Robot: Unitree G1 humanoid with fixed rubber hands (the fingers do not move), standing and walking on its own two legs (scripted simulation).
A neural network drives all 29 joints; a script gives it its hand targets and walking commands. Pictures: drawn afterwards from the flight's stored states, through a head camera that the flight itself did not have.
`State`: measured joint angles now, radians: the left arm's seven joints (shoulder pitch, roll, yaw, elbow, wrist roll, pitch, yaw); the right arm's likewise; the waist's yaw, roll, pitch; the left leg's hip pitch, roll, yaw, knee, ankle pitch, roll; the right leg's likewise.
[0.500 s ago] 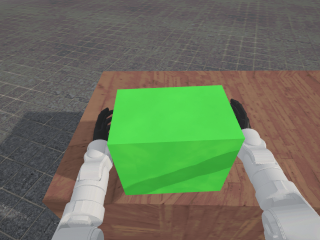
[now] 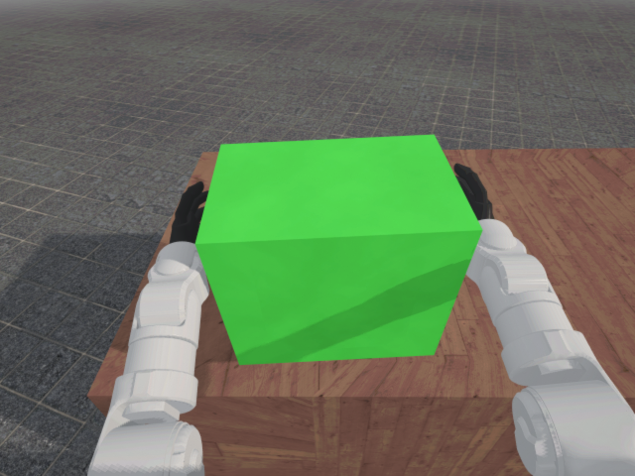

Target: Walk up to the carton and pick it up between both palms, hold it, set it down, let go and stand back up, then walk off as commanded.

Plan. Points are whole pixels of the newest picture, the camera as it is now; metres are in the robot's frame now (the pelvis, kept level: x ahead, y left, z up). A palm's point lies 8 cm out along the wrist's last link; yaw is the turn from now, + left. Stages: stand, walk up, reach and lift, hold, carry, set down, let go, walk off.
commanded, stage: reach and lift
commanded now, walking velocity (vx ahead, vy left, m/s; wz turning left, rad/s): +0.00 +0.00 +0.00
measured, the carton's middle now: (332, 254) +0.39 +0.01 +0.12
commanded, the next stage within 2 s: hold in 1.38 s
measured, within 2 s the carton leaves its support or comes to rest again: neither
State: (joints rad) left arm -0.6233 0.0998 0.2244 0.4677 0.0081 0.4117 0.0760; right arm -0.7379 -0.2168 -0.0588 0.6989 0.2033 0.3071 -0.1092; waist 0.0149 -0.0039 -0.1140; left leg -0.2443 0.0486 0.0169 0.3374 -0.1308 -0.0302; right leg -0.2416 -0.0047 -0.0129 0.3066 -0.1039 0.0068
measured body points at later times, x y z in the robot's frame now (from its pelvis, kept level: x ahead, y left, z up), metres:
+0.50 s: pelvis +0.00 +0.00 +0.00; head -0.03 +0.01 +0.45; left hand +0.39 +0.20 +0.19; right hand +0.41 -0.17 +0.20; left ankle +0.03 +0.14 -0.75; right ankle +0.03 -0.12 -0.75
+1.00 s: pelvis +0.00 +0.00 +0.00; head -0.04 +0.01 +0.45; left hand +0.40 +0.19 +0.20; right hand +0.41 -0.18 +0.21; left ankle +0.03 +0.14 -0.75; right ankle +0.03 -0.12 -0.75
